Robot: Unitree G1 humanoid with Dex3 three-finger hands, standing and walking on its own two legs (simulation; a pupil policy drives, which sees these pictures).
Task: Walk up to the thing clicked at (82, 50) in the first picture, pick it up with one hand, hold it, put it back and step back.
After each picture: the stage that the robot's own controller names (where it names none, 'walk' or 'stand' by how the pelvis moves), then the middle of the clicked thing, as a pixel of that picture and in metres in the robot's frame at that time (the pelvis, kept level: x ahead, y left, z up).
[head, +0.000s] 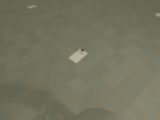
stand; (82, 52) +1.33 +0.14 -0.72
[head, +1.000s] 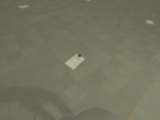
walk; (79, 57) +1.21 +0.12 -0.71
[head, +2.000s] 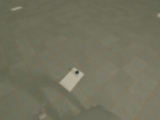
walk; (77, 73) +0.73 +0.15 -0.71
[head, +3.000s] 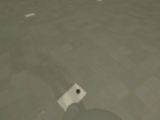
walk; (78, 92) +0.45 +0.17 -0.70
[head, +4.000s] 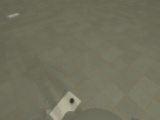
stand; (72, 101) +0.31 +0.18 -0.71
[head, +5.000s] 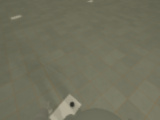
stand; (72, 105) +0.28 +0.18 -0.72
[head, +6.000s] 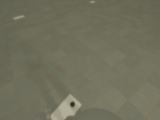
stand; (72, 105) +0.29 +0.18 -0.73
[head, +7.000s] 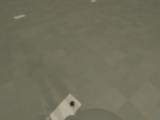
stand; (72, 104) +0.29 +0.19 -0.72
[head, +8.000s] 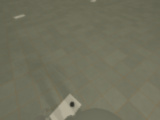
stand; (72, 105) +0.28 +0.18 -0.72
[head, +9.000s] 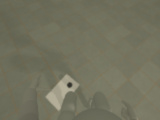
go down; (70, 85) +0.33 +0.17 -0.58
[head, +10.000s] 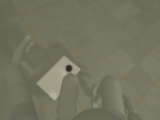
go down; (68, 69) +0.40 +0.15 -0.33
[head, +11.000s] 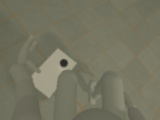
close in; (63, 64) +0.40 +0.16 -0.29
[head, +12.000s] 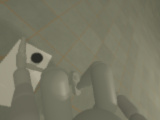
close; (36, 59) +0.41 +0.20 -0.23
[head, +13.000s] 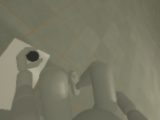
close; (32, 58) +0.40 +0.21 -0.23
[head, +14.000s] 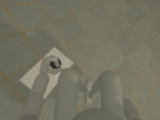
lift; (54, 65) +0.34 +0.22 -0.13
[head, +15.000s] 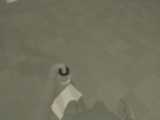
hold; (64, 75) +0.31 +0.17 +0.02
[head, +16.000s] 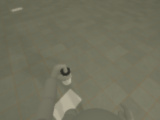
hold; (66, 76) +0.32 +0.17 +0.00
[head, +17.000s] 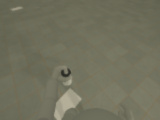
crouch; (66, 77) +0.32 +0.16 -0.01
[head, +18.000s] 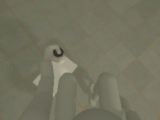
lower; (59, 56) +0.44 +0.18 -0.10
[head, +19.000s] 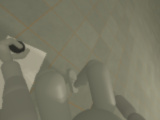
lower; (18, 51) +0.44 +0.25 -0.24
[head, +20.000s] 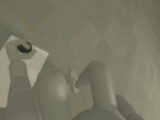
lower; (25, 51) +0.44 +0.24 -0.24
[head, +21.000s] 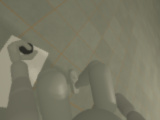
lower; (26, 51) +0.43 +0.23 -0.24
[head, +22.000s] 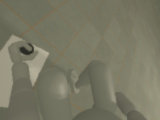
lower; (27, 52) +0.43 +0.22 -0.23
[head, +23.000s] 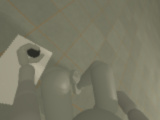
draw back; (33, 54) +0.42 +0.21 -0.23
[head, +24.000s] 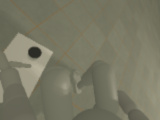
stand; (34, 54) +0.41 +0.21 -0.23
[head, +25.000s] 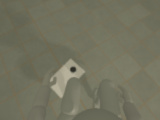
walk; (73, 70) +0.41 +0.15 -0.42
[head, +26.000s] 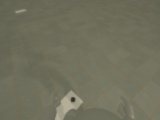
stand; (73, 100) +0.33 +0.15 -0.66
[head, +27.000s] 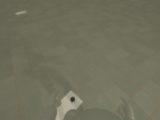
stand; (72, 100) +0.34 +0.16 -0.67
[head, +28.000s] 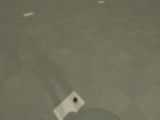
stand; (75, 100) +0.34 +0.15 -0.71
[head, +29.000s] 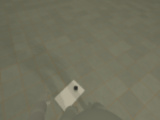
walk; (75, 89) +0.40 +0.11 -0.70
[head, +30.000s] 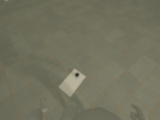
walk; (77, 75) +0.56 +0.16 -0.69
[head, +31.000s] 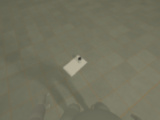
walk; (79, 60) +0.87 +0.18 -0.69
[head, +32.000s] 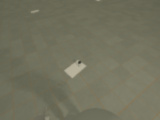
stand; (79, 64) +1.02 +0.19 -0.71
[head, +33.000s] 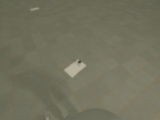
stand; (79, 63) +1.01 +0.18 -0.72
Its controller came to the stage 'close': yes
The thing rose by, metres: 0.73
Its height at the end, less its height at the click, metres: +0.00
